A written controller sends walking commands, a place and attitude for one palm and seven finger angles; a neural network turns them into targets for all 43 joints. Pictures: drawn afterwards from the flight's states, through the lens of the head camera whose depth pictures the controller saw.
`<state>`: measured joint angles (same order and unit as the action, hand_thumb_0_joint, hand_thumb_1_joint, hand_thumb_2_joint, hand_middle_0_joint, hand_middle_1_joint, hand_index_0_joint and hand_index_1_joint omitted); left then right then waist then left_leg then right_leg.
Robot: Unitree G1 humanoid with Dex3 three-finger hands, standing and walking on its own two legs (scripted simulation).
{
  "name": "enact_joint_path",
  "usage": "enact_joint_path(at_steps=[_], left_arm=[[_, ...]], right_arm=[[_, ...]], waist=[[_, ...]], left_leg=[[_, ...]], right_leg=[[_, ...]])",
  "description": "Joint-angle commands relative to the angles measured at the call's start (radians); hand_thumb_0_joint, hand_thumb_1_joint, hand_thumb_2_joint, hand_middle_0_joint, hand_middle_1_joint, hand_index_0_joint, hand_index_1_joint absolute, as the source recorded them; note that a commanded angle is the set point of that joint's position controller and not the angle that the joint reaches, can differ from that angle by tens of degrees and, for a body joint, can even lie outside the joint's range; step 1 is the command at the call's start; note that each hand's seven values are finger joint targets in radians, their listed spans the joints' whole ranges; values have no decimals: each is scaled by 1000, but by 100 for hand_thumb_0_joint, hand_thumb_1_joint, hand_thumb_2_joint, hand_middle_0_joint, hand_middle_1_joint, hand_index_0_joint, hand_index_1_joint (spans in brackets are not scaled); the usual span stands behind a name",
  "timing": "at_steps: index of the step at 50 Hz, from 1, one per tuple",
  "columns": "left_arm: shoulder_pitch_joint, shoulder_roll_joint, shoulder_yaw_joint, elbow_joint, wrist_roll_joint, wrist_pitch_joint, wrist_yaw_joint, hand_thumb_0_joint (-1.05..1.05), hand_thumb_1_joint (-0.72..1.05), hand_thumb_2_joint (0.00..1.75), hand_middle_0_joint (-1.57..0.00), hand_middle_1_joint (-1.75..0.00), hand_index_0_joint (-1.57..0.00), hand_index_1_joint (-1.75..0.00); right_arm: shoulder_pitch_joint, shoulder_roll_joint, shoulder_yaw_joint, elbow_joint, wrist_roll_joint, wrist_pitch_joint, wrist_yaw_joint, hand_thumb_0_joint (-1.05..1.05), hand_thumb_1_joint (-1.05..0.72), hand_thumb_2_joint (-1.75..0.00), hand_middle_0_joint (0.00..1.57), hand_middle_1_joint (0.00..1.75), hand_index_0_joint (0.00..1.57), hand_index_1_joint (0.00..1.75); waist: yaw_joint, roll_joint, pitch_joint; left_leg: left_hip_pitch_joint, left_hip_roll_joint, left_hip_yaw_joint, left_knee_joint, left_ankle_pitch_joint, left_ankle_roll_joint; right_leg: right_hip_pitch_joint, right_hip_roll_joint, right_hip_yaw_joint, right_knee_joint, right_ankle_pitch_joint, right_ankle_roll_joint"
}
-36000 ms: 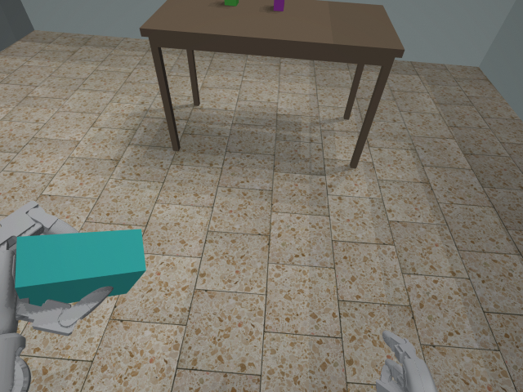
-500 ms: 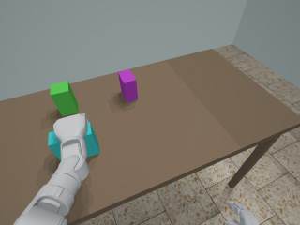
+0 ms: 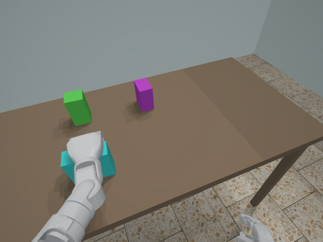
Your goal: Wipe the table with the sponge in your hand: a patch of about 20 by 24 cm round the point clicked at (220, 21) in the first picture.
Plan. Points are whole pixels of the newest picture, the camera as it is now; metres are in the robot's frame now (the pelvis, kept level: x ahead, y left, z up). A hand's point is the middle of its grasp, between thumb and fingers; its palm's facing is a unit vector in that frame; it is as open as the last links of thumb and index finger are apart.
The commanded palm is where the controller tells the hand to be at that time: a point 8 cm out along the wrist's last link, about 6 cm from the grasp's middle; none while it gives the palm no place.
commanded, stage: wipe back along the middle lane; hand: left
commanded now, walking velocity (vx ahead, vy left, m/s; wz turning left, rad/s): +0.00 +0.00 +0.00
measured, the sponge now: (92, 166) +0.32 +0.24 -0.02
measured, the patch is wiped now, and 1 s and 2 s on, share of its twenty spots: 0.60 0.85 0.85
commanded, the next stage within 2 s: slide across to the third lane in 1.56 s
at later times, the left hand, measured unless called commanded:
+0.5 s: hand (98, 174) +0.28 +0.20 +0.02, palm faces +0.01 -0.05 -1.00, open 9.2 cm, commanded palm +0.22 +0.17 +0.05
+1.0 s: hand (102, 184) +0.25 +0.18 +0.02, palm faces +0.01 -0.06 -1.00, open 9.2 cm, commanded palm +0.20 +0.16 +0.04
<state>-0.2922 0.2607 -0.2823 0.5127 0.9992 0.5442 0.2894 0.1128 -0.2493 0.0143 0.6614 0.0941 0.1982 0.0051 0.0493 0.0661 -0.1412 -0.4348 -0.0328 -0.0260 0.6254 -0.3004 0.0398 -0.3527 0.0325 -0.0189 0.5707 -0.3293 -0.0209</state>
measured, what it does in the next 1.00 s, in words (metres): stands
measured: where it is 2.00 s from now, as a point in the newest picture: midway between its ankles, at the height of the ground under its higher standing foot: outside the picture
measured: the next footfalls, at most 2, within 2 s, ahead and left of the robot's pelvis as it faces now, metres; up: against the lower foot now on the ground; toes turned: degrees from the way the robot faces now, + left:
none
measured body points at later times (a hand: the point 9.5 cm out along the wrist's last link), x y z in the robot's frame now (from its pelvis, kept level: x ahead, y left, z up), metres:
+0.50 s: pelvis +0.00 -0.01 +0.00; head -0.02 -0.04 +0.45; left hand +0.27 +0.20 +0.07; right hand +0.24 -0.21 -0.08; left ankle +0.01 +0.09 -0.73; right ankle -0.03 -0.11 -0.73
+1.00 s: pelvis -0.02 -0.04 +0.00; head -0.05 -0.07 +0.45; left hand +0.25 +0.18 +0.07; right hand +0.21 -0.25 -0.08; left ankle +0.01 +0.09 -0.73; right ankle -0.03 -0.11 -0.73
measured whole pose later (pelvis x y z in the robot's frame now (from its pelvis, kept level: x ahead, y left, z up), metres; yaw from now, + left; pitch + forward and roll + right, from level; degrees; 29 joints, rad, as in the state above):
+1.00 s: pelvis -0.02 -0.04 +0.00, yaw -1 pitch +2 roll +0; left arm -0.02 0.24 -0.31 0.24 1.01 0.57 0.28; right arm 0.05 -0.26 0.02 0.64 0.10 0.19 0.02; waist 0.07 0.07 -0.13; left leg -0.36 0.00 -0.02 0.62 -0.29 -0.01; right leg -0.31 0.06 -0.01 0.62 -0.34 -0.07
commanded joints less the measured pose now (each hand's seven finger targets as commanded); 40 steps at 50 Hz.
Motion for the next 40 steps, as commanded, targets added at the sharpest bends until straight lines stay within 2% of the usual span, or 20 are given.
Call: enact_joint_path(at_steps=[1, 4, 5, 8, 10, 11, 14, 15, 16, 20, 21, 24, 25, 26, 29, 33, 35, 36, 38, 40], left_arm=[[-16, -43, -33, -87, -55, 3, -50, 0, 10, 130, -120, -160, -120, -160], [28, -77, -72, -124, -61, 7, -55, 0, 10, 130, -120, -160, -120, -160], [45, -41, -38, -126, -60, 11, -53, 0, 10, 130, -120, -160, -120, -160], [68, -86, -82, -168, -71, 18, -56, 0, 10, 130, -120, -160, -120, -160], [88, -37, -40, -182, -67, 28, -54, 0, 10, 130, -120, -160, -120, -160], [95, -75, -79, -209, -69, 32, -56, 0, 10, 130, -120, -160, -120, -160], [118, -92, -105, -235, -59, 40, -60, 0, 10, 130, -120, -160, -120, -160], [136, -49, -66, -238, -55, 41, -57, 0, 10, 130, -120, -160, -120, -160], [161, -85, -98, -253, -56, 42, -58, 0, 10, 130, -120, -160, -120, -160], [169, -51, -83, -292, -46, 51, -61, 0, 10, 130, -120, -160, -120, -160], [164, -86, -117, -307, -50, 55, -62, 0, 10, 130, -120, -160, -120, -160], [212, -87, -124, -316, -44, 57, -65, 0, 10, 130, -120, -160, -120, -160], [218, -53, -90, -317, -44, 58, -63, 0, 10, 130, -120, -160, -120, -160], [205, -87, -124, -333, -40, 56, -64, 0, 10, 130, -120, -160, -120, -160], [281, -85, -124, -351, -43, 50, -66, 0, 10, 130, -120, -160, -120, -160], [321, -67, -105, -386, -50, 49, -64, 0, 10, 130, -120, -160, -120, -160], [293, -12, -55, -379, -39, 50, -56, 0, 10, 130, -120, -160, -120, -160], [273, -45, -89, -388, -39, 52, -56, 0, 10, 130, -120, -160, -120, -160], [271, -40, -78, -364, -36, 56, -54, 0, 10, 130, -120, -160, -120, -160], [250, 23, -19, -342, -25, 54, -49, 0, 10, 130, -120, -160, -120, -160]], right_arm=[[-190, -118, -45, -183, 5, -47, 8, 0, -90, -90, 20, 30, 20, 30], [-205, -114, -44, -190, 6, -45, 20, 0, -90, -90, 20, 30, 20, 30], [-208, -120, -47, -188, 7, -43, 23, 0, -90, -90, 20, 30, 20, 30], [-226, -110, -42, -198, 9, -40, 29, 0, -90, -90, 20, 30, 20, 30], [-236, -119, -43, -194, 9, -35, 30, 0, -90, -90, 20, 30, 20, 30], [-242, -109, -39, -206, 10, -34, 31, 0, -90, -90, 20, 30, 20, 30], [-258, -106, -38, -209, 11, -33, 38, 0, -90, -90, 20, 30, 20, 30], [-258, -112, -41, -206, 11, -31, 41, 0, -90, -90, 20, 30, 20, 30], [-265, -104, -37, -214, 11, -31, 43, 0, -90, -90, 20, 30, 20, 30], [-288, -107, -35, -214, 12, -24, 43, 0, -90, -90, 20, 30, 20, 30], [-294, -99, -31, -223, 13, -24, 45, 0, -90, -90, 20, 30, 20, 30], [-303, -97, -30, -225, 14, -27, 48, 0, -90, -90, 20, 30, 20, 30], [-306, -102, -33, -222, 13, -26, 48, 0, -90, -90, 20, 30, 20, 30], [-308, -97, -30, -225, 13, -25, 48, 0, -90, -90, 20, 30, 20, 30], [-315, -95, -30, -231, 13, -28, 52, 0, -90, -90, 20, 30, 20, 30], [-328, -95, -28, -235, 13, -30, 49, 0, -90, -90, 20, 30, 20, 30], [-323, -103, -32, -221, 10, -33, 43, 0, -90, -90, 20, 30, 20, 30], [-324, -96, -27, -227, 11, -33, 39, 0, -90, -90, 20, 30, 20, 30], [-321, -97, -27, -220, 11, -40, 34, 0, -90, -90, 20, 30, 20, 30], [-312, -106, -31, -205, 9, -43, 27, 0, -90, -90, 20, 30, 20, 30]], waist=[[4, -121, -149], [5, -133, -141], [9, -142, -131], [7, -152, -114], [17, -143, -113], [14, -145, -114], [14, -148, -104], [21, -138, -109], [21, -139, -111], [22, -140, -95], [18, -124, -82], [24, -139, -76], [31, -143, -84], [23, -128, -92], [31, -150, -93], [31, -178, -69], [34, -160, -55], [27, -149, -52], [29, -157, -34], [36, -152, -45]], left_leg=[[145, 19, -28, -64, 257, -5], [151, 23, -30, -62, 262, -2], [144, 27, -36, -64, 259, -4], [148, 27, -31, -64, 257, -2], [145, 26, -29, -65, 255, -5], [147, 25, -28, -68, 255, -3], [158, 23, -25, -60, 269, -2], [155, 25, -29, -60, 278, -5], [157, 22, -23, -56, 286, -3], [152, 21, -26, -63, 257, -5], [151, 17, -19, -63, 245, -3], [151, 15, -19, -61, 245, -3], [146, 16, -22, -64, 238, -4], [153, 14, -18, -57, 247, -3], [149, 9, -14, -50, 257, -2], [132, 5, -8, -52, 229, -2], [130, 5, -9, -58, 208, -3], [128, 1, -3, -60, 192, -1], [124, -1, -1, -61, 180, -1], [121, -3, -6, -62, 170, -4]], right_leg=[[30, 17, -30, -48, 294, -54], [27, 18, -30, -46, 299, -54], [27, 20, -28, -44, 295, -56], [29, 18, -32, -42, 300, -53], [41, 17, -17, -45, 313, -57], [46, 16, -28, -38, 306, -54], [46, 16, -21, -38, 329, -55], [52, 17, -12, -34, 341, -59], [61, 15, -17, -28, 354, -56], [57, 18, -1, -35, 331, -58], [54, 16, -6, -35, 320, -57], [57, 16, -2, -34, 324, -57], [64, 17, 8, -37, 322, -59], [64, 17, 5, -27, 331, -59], [81, 14, 16, -28, 369, -57], [89, 12, 33, -39, 372, -50], [76, 15, 49, -49, 348, -54], [73, 13, 43, -49, 324, -50], [63, 13, 46, -58, 305, -48], [62, 15, 67, -64, 291, -53]])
